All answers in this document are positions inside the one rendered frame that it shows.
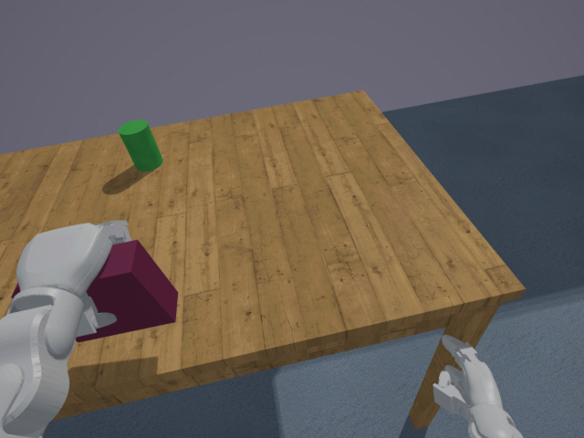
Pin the right robot forearm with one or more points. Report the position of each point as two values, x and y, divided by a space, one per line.
489 421

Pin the left robot hand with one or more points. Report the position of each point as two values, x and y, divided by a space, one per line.
70 258

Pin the sponge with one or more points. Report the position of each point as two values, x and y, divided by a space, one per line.
131 286

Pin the right robot hand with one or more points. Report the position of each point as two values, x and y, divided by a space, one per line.
474 385

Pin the table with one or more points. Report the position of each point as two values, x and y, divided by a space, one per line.
290 232

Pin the left robot forearm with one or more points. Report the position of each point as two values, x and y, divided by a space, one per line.
37 336

